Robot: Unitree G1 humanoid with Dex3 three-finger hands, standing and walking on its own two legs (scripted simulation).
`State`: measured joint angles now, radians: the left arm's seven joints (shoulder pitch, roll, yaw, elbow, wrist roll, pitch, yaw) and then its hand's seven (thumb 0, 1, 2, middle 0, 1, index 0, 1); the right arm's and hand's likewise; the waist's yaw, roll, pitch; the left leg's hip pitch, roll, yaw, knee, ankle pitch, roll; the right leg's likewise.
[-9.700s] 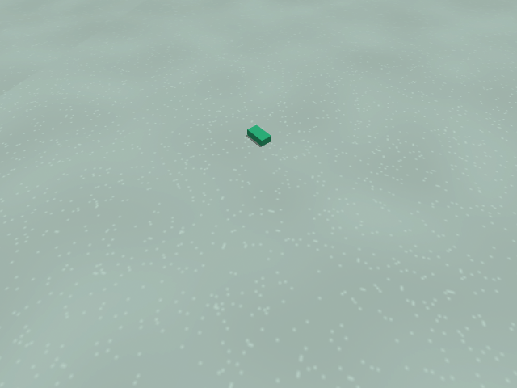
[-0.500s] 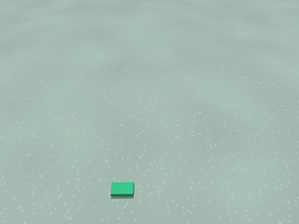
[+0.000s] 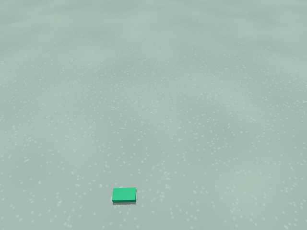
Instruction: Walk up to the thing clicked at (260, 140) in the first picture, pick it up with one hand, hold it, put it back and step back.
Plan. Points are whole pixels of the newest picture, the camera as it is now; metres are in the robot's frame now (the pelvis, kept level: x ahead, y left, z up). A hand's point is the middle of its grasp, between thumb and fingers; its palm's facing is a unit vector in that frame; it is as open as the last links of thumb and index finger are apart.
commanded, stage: stand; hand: left
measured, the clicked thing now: (124, 195) +0.49 +0.20 -0.76
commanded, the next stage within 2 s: walk up in 1.60 s
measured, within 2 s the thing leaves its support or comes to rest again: neither
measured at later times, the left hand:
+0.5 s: hand out of the picture +0.07 +0.26 -0.16, palm faces -0.03 -0.94 -0.34, open 7.4 cm
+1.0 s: hand out of the picture +0.10 +0.26 -0.16, palm faces -0.02 -0.94 -0.35, open 7.4 cm
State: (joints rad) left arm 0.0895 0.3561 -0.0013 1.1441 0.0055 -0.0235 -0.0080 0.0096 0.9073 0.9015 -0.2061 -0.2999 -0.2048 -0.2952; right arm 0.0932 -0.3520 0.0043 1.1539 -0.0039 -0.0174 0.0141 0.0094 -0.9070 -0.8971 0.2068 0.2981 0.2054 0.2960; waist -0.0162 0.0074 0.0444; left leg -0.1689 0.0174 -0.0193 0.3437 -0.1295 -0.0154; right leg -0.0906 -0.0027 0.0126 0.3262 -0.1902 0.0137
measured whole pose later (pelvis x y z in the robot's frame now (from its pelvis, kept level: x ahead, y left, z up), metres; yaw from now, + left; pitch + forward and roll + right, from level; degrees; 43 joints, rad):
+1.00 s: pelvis +0.02 +0.00 +0.00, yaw +0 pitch -2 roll +0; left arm 0.11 0.35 0.00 1.13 0.01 -0.01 0.00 0.01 0.91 0.90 -0.21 -0.30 -0.20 -0.30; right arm 0.08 -0.35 0.01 1.14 0.00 -0.01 0.01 0.01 -0.91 -0.90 0.21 0.30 0.21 0.30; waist -0.01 0.00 0.05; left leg -0.15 0.01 -0.02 0.33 -0.16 -0.01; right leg -0.06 -0.02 0.01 0.31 -0.21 0.02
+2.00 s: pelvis +0.05 +0.02 -0.01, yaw -1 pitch -2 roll +0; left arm 0.17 0.39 0.01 1.06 0.01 -0.02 0.01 0.01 0.91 0.90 -0.21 -0.30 -0.20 -0.30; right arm 0.15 -0.34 -0.04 1.04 -0.01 0.01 0.02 0.01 -0.91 -0.90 0.21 0.30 0.21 0.30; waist 0.00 -0.02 0.08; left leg -0.15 -0.02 0.01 0.44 -0.26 0.02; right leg -0.08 -0.04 0.04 0.42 -0.31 0.03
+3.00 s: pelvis +0.03 +0.01 +0.00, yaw -2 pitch -3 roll +0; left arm 0.14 0.36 0.00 1.11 0.02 -0.02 0.01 0.01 0.91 0.90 -0.21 -0.30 -0.21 -0.30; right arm 0.13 -0.35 -0.03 1.10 -0.01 0.01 0.02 0.01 -0.91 -0.90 0.21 0.30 0.21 0.30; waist -0.01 0.01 0.05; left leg -0.12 0.00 0.02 0.37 -0.20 0.01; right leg -0.06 -0.03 0.05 0.36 -0.25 0.03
